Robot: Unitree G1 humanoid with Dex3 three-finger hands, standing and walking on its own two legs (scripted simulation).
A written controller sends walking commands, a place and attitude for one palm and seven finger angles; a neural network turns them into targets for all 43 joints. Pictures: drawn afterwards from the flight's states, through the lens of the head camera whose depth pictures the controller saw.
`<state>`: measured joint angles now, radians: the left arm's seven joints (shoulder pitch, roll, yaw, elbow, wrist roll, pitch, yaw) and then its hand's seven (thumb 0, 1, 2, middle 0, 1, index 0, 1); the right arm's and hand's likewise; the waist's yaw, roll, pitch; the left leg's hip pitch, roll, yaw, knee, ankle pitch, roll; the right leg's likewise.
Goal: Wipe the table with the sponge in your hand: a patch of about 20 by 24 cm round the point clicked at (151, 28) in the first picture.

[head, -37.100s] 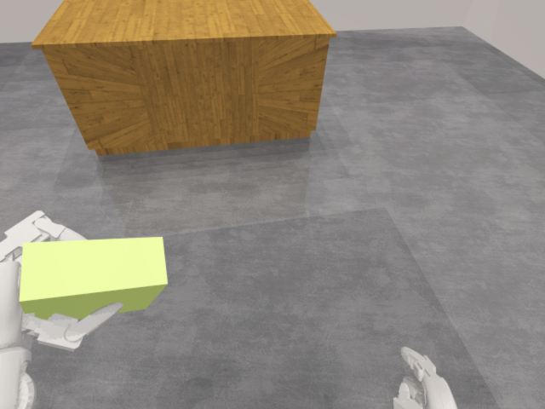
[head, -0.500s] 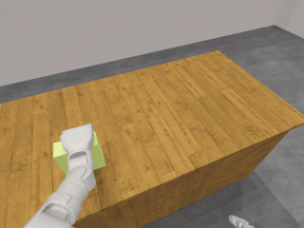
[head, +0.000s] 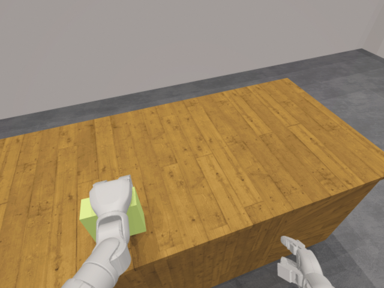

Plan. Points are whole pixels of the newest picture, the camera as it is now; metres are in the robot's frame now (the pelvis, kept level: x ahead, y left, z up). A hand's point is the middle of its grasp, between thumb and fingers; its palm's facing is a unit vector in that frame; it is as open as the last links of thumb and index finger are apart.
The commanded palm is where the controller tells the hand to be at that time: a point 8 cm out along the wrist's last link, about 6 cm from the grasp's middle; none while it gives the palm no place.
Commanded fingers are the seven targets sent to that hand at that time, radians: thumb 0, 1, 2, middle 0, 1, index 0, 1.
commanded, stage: wipe back along the middle lane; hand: left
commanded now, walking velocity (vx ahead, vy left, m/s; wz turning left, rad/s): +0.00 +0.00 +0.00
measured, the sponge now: (117, 220) +0.28 +0.23 -0.06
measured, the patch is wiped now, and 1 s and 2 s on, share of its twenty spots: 0.85 0.85 0.85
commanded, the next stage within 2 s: slide across to the third lane in 1.10 s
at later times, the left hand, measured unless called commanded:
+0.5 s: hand (124, 221) +0.26 +0.20 -0.01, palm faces -0.05 -0.04 -1.00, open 9.6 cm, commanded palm +0.21 +0.17 +0.01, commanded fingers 0.00 0.10 1.30 -1.20 -1.60 -1.20 -1.60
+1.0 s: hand (125, 222) +0.26 +0.20 -0.01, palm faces -0.06 -0.04 -1.00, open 9.6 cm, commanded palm +0.21 +0.18 +0.01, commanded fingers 0.00 0.10 1.30 -1.20 -1.60 -1.20 -1.60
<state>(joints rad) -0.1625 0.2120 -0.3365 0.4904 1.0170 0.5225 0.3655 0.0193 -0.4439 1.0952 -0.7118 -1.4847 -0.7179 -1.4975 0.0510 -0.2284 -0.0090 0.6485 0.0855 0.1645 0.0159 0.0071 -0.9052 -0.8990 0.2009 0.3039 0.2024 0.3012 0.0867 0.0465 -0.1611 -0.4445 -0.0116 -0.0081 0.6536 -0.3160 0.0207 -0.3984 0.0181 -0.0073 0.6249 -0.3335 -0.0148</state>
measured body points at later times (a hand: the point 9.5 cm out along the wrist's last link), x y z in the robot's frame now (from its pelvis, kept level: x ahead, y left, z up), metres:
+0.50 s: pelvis -0.01 -0.01 +0.00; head -0.02 -0.04 +0.45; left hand +0.26 +0.20 +0.04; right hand +0.23 -0.23 -0.09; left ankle +0.01 +0.10 -0.72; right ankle -0.01 -0.12 -0.72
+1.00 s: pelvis -0.02 -0.02 +0.00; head -0.03 -0.05 +0.45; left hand +0.26 +0.19 +0.04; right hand +0.20 -0.25 -0.10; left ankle +0.01 +0.10 -0.72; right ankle -0.01 -0.12 -0.72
